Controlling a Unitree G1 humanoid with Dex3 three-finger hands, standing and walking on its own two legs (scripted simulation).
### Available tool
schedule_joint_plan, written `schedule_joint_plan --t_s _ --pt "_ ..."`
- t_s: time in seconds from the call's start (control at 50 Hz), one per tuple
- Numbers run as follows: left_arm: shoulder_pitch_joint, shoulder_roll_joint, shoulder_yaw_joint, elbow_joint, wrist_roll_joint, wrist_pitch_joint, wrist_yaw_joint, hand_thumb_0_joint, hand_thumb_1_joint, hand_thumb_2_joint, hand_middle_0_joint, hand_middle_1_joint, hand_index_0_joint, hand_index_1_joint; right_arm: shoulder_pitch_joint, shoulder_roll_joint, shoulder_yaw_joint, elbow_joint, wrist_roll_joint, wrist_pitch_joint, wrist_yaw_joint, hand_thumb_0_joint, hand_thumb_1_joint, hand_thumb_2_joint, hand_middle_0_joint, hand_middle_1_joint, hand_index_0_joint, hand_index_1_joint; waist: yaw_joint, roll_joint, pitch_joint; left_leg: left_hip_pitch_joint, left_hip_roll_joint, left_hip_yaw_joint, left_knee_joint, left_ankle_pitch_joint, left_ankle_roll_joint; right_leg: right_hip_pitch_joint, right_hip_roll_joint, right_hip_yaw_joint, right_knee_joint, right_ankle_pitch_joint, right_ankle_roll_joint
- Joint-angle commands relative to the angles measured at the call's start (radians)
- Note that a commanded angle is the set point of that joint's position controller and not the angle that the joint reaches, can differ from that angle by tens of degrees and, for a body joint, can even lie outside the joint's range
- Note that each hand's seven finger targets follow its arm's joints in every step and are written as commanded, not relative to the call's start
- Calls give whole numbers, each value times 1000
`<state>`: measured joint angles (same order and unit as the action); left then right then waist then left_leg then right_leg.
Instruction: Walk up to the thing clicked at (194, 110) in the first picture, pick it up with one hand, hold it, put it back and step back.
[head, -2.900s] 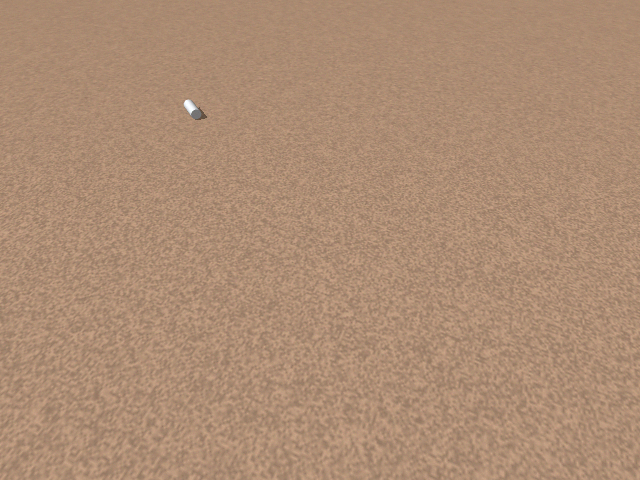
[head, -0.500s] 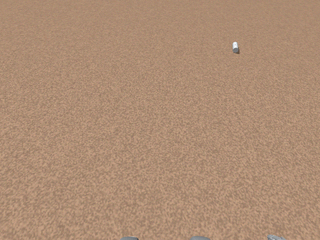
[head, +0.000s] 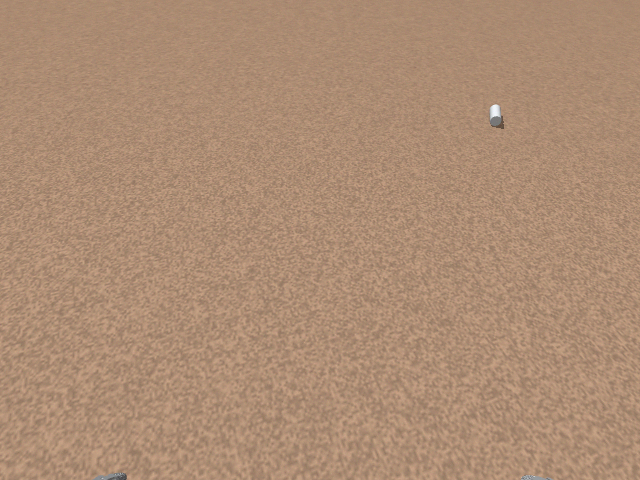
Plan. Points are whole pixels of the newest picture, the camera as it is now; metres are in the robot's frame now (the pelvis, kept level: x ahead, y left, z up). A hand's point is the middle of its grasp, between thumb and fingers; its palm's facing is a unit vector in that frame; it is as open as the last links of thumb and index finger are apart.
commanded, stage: walk up
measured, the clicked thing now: (495, 115) +2.14 -1.04 -0.74
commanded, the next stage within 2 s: stand in 0.02 s
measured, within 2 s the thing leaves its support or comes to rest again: neither
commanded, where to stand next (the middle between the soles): +0.07 -0.01 m, yaw -3 degrees
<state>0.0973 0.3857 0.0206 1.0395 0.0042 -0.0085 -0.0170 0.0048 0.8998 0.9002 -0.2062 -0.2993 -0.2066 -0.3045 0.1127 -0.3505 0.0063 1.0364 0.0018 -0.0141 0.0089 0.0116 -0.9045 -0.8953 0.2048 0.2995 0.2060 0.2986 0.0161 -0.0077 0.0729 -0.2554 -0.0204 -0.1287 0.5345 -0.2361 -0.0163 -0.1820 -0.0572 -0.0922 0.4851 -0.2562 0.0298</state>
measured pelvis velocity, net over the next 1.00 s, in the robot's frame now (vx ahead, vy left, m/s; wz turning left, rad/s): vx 0.01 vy -0.01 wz -0.06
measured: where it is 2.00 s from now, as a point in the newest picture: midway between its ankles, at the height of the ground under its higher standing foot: outside the picture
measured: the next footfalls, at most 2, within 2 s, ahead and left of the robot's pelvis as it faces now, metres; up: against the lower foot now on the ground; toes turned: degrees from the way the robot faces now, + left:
none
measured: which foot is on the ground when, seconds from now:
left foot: down 0.00-1.00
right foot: down 0.00-1.00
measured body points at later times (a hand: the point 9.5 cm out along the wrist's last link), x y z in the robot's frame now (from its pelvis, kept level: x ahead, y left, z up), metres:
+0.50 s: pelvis +0.01 -0.01 +0.01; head +0.02 +0.00 +0.46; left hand +0.10 +0.29 -0.12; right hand +0.07 -0.31 -0.12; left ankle +0.04 +0.13 -0.74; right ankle +0.00 -0.14 -0.74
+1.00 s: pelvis +0.01 -0.01 +0.01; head +0.02 -0.01 +0.46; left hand +0.10 +0.29 -0.12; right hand +0.06 -0.32 -0.12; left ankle +0.04 +0.13 -0.74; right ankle +0.00 -0.14 -0.74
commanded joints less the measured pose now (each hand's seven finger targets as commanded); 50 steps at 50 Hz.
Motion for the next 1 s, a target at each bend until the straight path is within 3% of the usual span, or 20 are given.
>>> schedule_joint_plan --t_s 0.0,0.04,0.08,0.12,0.16,0.26,0.38,0.56,0.62,0.72,0.8,0.86,0.98 --pt "-25 184 28 -9 -1 -20 12 0 900 900 -200 -300 -200 -300 -67 -203 -46 -33 -8 -23 -15 0 -900 -900 200 300 200 300 2 19 -104 45 100 -64 -143 142 42 38 -100 142 -160 3 -67" --pt "-66 194 26 -5 5 -26 14 0 900 900 -200 -300 -200 -300 -59 -211 -49 -18 -8 -19 -13 0 -900 -900 200 300 200 300 -17 13 -94 45 99 -59 -153 162 34 55 -99 140 -179 27 -61" --pt "-69 206 27 7 3 -31 17 0 900 900 -200 -300 -200 -300 -68 -214 -51 -7 -8 -17 -12 0 -900 -900 200 300 200 300 -14 7 -102 69 102 -45 -158 194 34 73 -105 145 -187 77 -56" --pt "-65 201 24 22 -2 -30 16 0 900 900 -200 -300 -200 -300 -67 -219 -52 5 -8 -16 -12 0 -900 -900 200 300 200 300 -13 25 -95 69 110 -45 -187 180 34 77 -92 137 -187 57 -52" --pt "-56 202 23 34 -3 -33 17 0 900 900 -200 -300 -200 -300 -81 -215 -52 10 -6 -17 -12 0 -900 -900 200 300 200 300 -8 20 -118 89 117 -40 -188 242 34 106 -95 133 -183 130 -50" --pt "-58 198 21 52 0 -27 18 0 900 900 -200 -300 -200 -300 -88 -218 -52 29 -7 -18 -13 0 -900 -900 200 300 200 300 -7 33 -94 86 120 -35 -231 180 27 91 -86 135 -199 76 -48" --pt "-53 200 19 57 3 -28 19 0 900 900 -200 -300 -200 -300 -76 -214 -51 44 -6 -15 -12 0 -900 -900 200 300 200 300 -12 18 -100 95 119 -25 -245 168 24 93 -87 136 -211 82 -46" --pt "-41 192 18 52 0 -28 22 0 900 900 -200 -300 -200 -300 -78 -212 -50 55 -6 -18 -15 0 -900 -900 200 300 200 300 -7 10 -136 139 132 -9 -228 294 21 118 -89 130 -193 207 -46" --pt "-43 190 17 53 0 -25 20 0 900 900 -200 -300 -200 -300 -67 -212 -47 60 -6 -13 -13 0 -900 -900 200 300 200 300 -11 14 -89 103 126 -13 -254 178 21 94 -85 140 -220 92 -44" --pt "-49 199 19 47 3 -22 20 0 900 900 -200 -300 -200 -300 -51 -206 -46 62 -8 -10 -11 0 -900 -900 200 300 200 300 -18 1 -66 85 119 -11 -263 125 16 70 -83 145 -233 18 -48" --pt "-35 191 19 43 2 -24 19 0 900 900 -200 -300 -200 -300 -63 -213 -47 57 -8 -15 -12 0 -900 -900 200 300 200 300 -9 26 -108 108 133 -12 -251 212 20 102 -84 139 -209 119 -49" --pt "-38 193 19 41 0 -23 18 0 900 900 -200 -300 -200 -300 -48 -214 -45 60 -8 -15 -14 0 -900 -900 200 300 200 300 -14 21 -97 102 126 -7 -255 177 18 91 -83 146 -215 98 -48" --pt "-30 188 17 37 1 -25 18 0 900 900 -200 -300 -200 -300 -53 -214 -42 57 -7 -14 -14 0 -900 -900 200 300 200 300 -14 19 -99 123 130 -5 -244 216 18 90 -81 142 -216 144 -46"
